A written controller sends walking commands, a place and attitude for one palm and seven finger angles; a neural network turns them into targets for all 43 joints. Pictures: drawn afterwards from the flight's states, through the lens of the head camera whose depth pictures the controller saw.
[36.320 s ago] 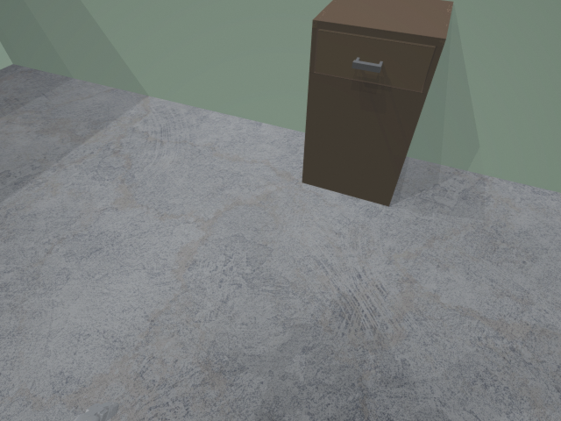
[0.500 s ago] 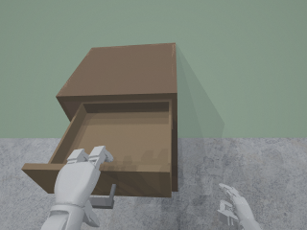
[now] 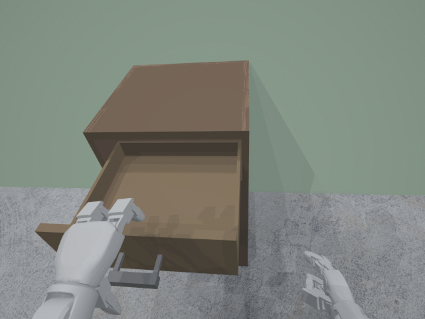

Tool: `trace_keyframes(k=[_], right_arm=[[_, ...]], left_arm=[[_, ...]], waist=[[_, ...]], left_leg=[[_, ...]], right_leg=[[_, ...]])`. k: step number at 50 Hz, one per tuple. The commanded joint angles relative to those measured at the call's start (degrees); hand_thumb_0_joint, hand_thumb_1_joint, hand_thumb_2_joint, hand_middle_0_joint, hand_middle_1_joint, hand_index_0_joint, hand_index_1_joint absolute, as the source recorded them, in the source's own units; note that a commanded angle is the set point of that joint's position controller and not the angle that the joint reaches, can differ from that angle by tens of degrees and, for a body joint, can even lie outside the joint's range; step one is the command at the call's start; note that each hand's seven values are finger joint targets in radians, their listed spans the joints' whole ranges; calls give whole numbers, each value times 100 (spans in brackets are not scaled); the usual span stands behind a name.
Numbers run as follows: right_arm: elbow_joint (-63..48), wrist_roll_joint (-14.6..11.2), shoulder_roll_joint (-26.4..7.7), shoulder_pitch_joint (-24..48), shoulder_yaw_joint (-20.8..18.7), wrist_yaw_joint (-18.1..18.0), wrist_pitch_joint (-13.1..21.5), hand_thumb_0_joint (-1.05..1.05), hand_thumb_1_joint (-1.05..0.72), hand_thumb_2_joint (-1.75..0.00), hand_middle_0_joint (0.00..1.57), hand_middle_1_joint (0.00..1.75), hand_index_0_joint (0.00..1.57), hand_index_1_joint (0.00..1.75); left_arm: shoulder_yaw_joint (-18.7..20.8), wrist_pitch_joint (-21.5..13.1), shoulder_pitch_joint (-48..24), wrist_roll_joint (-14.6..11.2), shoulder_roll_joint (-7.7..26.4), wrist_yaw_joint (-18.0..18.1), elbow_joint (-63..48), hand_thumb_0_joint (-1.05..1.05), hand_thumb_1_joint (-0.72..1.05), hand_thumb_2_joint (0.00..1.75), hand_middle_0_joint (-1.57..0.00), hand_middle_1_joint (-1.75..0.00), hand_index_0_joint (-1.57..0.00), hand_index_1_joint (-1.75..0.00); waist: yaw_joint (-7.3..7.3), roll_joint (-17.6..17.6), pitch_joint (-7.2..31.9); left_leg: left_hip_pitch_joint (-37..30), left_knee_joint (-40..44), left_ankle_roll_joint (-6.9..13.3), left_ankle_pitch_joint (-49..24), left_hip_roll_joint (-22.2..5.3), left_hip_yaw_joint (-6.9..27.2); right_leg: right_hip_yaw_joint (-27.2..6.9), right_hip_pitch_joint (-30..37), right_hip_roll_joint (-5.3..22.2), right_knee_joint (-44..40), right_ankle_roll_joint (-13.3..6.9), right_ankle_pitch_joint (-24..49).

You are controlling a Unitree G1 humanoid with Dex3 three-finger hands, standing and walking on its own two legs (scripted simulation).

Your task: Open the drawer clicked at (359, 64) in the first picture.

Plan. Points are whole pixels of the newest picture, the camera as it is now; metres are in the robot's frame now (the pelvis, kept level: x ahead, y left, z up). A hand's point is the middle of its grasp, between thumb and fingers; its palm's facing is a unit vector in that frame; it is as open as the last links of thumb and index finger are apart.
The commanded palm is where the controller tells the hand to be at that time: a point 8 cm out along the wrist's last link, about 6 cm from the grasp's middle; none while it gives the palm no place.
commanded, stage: draw the hand back to the body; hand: left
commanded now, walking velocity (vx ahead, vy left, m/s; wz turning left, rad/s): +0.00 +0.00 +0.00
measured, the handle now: (136, 269) +0.23 +0.21 -0.05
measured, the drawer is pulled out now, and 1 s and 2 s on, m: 0.30 0.30 0.30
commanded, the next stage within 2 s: step back with the hand held close in 1.42 s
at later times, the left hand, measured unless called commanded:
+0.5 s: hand (95, 255) +0.17 +0.21 +0.12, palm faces +0.19 -0.63 -0.76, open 13.8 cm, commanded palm +0.14 +0.23 +0.18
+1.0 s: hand (80, 220) +0.20 +0.23 +0.17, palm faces +0.33 -0.84 -0.42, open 10.6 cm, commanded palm +0.16 +0.28 +0.19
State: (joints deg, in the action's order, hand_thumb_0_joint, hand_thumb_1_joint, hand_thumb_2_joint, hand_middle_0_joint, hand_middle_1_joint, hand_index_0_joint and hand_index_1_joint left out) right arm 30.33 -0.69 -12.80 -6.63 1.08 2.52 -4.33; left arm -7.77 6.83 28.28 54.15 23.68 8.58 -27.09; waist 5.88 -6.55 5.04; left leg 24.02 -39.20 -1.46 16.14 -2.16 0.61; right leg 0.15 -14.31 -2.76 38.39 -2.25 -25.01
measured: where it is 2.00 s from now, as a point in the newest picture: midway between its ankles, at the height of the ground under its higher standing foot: outside the picture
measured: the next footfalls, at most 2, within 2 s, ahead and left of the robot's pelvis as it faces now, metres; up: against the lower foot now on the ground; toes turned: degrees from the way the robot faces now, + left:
none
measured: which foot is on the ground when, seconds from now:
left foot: down 0.00-1.00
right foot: down 0.00-1.00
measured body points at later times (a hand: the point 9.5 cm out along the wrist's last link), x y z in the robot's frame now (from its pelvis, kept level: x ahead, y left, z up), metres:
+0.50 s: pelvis +0.00 +0.01 +0.00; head -0.01 -0.03 +0.45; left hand +0.16 +0.24 +0.16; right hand +0.23 -0.18 -0.07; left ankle +0.05 +0.14 -0.72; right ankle -0.05 -0.10 -0.72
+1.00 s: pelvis +0.03 +0.01 +0.02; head +0.03 -0.02 +0.47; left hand +0.18 +0.27 +0.19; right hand +0.22 -0.21 -0.07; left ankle +0.05 +0.14 -0.72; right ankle -0.05 -0.10 -0.72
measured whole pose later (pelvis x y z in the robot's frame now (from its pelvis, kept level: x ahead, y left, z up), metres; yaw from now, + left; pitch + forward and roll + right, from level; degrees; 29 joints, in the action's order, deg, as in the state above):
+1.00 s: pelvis +0.03 +0.01 +0.02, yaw +1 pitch -1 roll +0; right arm 35.2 -1.1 -12.6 -11.2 0.0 -4.3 6.9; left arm 13.5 -3.8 36.1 -3.6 19.2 6.4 -32.0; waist 2.4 -3.2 0.9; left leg 14.6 -29.6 -0.7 14.2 -0.4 0.4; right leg 0.3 -3.6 -1.0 26.2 -1.2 -21.8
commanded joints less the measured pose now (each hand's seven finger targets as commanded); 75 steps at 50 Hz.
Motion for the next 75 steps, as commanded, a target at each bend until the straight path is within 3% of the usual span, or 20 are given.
trace_keyframes(k=[1, 5, 9, 15, 21, 22, 23, 24, 26, 29, 32, 35, 43, 49, 54, 58, 61, 67, 70, 75], right_arm=[[-1009, -60, -425, 1098, -167, -30, 286, 0, -90, -90, 20, 30, 20, 30], [-1118, -82, -432, 1099, -134, -21, 324, 0, -90, -90, 20, 30, 20, 30], [-1182, -84, -477, 1203, -101, -51, 298, 0, -90, -90, 20, 30, 20, 30], [-1150, -44, -469, 957, -161, -58, 324, 0, -90, -90, 20, 30, 20, 30], [-1107, -83, -518, 955, -173, -119, 349, 0, -90, -90, 20, 30, 20, 30], [-1415, -96, -170, 541, -138, -312, 727, 0, -90, -90, 20, 30, 20, 30], [-1322, -100, -329, 473, -136, -451, 993, 0, -90, -90, 20, 30, 20, 30], [-1273, -85, -294, 596, -42, -504, 1146, 0, -90, -90, 20, 30, 20, 30], [-1245, -31, -362, 455, -22, -683, 1272, 0, -90, -90, 20, 30, 20, 30], [-985, 38, -349, 434, -10, -792, 1535, 0, -90, -90, 20, 30, 20, 30], [-809, 4, -314, 313, 13, -755, 1583, 0, -90, -90, 20, 30, 20, 30], [-674, 3, -341, 264, -44, -708, 1570, 0, -90, -90, 20, 30, 20, 30], [-662, -18, -461, 387, -237, -703, 1505, 0, -90, -90, 20, 30, 20, 30], [-509, -46, -439, 411, -267, -744, 1444, 0, -90, -90, 20, 30, 20, 30], [-484, -64, -451, 436, -296, -733, 1332, 0, -90, -90, 20, 30, 20, 30], [-540, -64, -466, 434, -315, -705, 1236, 0, -90, -90, 20, 30, 20, 30], [-554, -62, -462, 461, -299, -680, 1216, 0, -90, -90, 20, 30, 20, 30], [-544, -37, -441, 472, -262, -715, 1203, 0, -90, -90, 20, 30, 20, 30], [-510, -31, -437, 466, -251, -712, 1233, 0, -90, -90, 20, 30, 20, 30], [-487, -41, -447, 500, -275, -690, 1205, 0, -90, -90, 20, 30, 20, 30]], left_arm=[[626, 81, -641, -51, 575, 208, -934, 0, -50, 30, -30, -120, -30, -120], [502, 117, -456, -114, 618, -17, -1191, 0, -50, 30, -30, -120, -30, -120], [1110, -18, -38, -160, 1171, -75, -1440, 0, -50, 30, -30, -120, -30, -120], [1335, -287, -2, -230, 1102, 134, -1627, 0, -50, 30, -30, -120, -30, -120], [1443, -250, -97, -400, 1209, 68, -1414, 0, -50, 30, -30, -120, -30, -120], [838, -717, -367, -4730, -1143, -128, -1534, 0, -47, 32, -30, -118, -30, -118], [1327, -973, 4, -4912, -333, -99, -1328, 0, -43, 33, -29, -115, -29, -115], [1498, -1086, 230, -4968, -239, -75, -1294, 0, -40, 34, -29, -113, -29, -113], [1869, -1359, -71, -5403, 131, -22, -2090, 0, -32, 37, -29, -109, -29, -109], [2409, -1480, 151, -5546, 526, 102, -2179, 0, -22, 42, -28, -102, -28, -102], [2250, -1499, 265, -5658, 150, 27, -1832, 0, -12, 47, -27, -95, -27, -95], [2260, -1499, 366, -5700, 11, -60, -1453, 0, -1, 51, -26, -88, -26, -88], [2604, -1538, 497, -5765, 285, -117, -1833, 0, 27, 63, -25, -70, -25, -70], [3011, -1454, 376, -5762, 522, -29, -1759, 0, 48, 72, -23, -57, -23, -57], [3126, -1376, 292, -5808, 483, -34, -1459, 0, 65, 80, -22, -46, -22, -46], [3034, -1347, 290, -5846, 373, -81, -1311, 0, 80, 86, -21, -37, -21, -37], [2993, -1312, 231, -5846, 377, -95, -1374, 0, 90, 90, -20, -30, -20, -30], [3089, -1314, 182, -5830, 492, -50, -1425, 0, 90, 90, -20, -30, -20, -30], [3125, -1330, 105, -5815, 538, -36, -1525, 0, 90, 90, -20, -30, -20, -30], [3075, -1315, 217, -5846, 425, -57, -1299, 0, 90, 90, -20, -30, -20, -30]], waist=[[-60, 491, 354], [-7, 550, 601], [90, 686, 553], [38, 276, 348], [-31, 504, 317], [-713, 1064, -254], [-511, 1128, -194], [-420, 932, -373], [-346, 771, 26], [-233, 300, -54], [-306, -35, -483], [-334, 35, -605], [-279, 702, 268], [-288, 321, 156], [-288, 268, 55], [-303, 740, 137], [-296, 487, 191], [-275, 517, 33], [-287, 196, 57], [-304, 417, -100]], left_leg=[[-1326, 286, 280, -1063, 171, -233], [-1397, 329, 337, -1180, 185, -239], [-1316, 320, 318, -1255, 191, -239], [-1348, 259, 277, -1098, 141, -223], [-1339, 404, 279, -860, 135, -183], [-2041, 553, 463, -393, 49, -103], [-1945, 685, 418, -113, -37, -108], [-1883, 788, 370, 55, -2, -58], [-1908, 923, 329, -216, 53, -58], [-1771, 977, 265, -483, 87, -98], [-1684, 1050, 223, -630, 82, -97], [-1724, 1080, 209, -831, 66, -92], [-2137, 1073, 272, -1743, 50, -194], [-2184, 1046, 238, -2037, 91, -250], [-2210, 1096, 226, -2098, 84, -240], [-2217, 1108, 260, -2168, 68, -239], [-2257, 1133, 260, -2222, 85, -244], [-2229, 1196, 247, -1963, 108, -205], [-2279, 1201, 226, -1906, 116, -208], [-2198, 1249, 225, -1687, 95, -187]], right_leg=[[-11, -1087, 101, -988, 77, 1679], [61, -904, 142, -952, 111, 1864], [-19, -721, 157, -950, 100, 2265], [76, -1094, 106, -972, 76, 1695], [145, -1082, 153, -1065, 147, 1361], [316, -921, 48, -1160, 138, 1293], [263, -859, 134, -1173, 168, 954], [249, -875, 95, -1278, 132, 674], [240, -570, 274, -1370, 171, 836], [174, -377, 323, -1509, 144, 1113], [229, -419, 322, -1600, 127, 1318], [266, -375, 290, -1694, 134, 1529], [273, 151, 335, -1598, 209, 2699], [283, 185, 335, -1669, 211, 3077], [290, 189, 326, -1699, 215, 3106], [316, 283, 354, -1637, 253, 3320], [292, 326, 373, -1655, 250, 3364], [313, 228, 318, -1774, 223, 2995], [291, 229, 326, -1822, 200, 2882], [301, 166, 304, -1903, 213, 2679]])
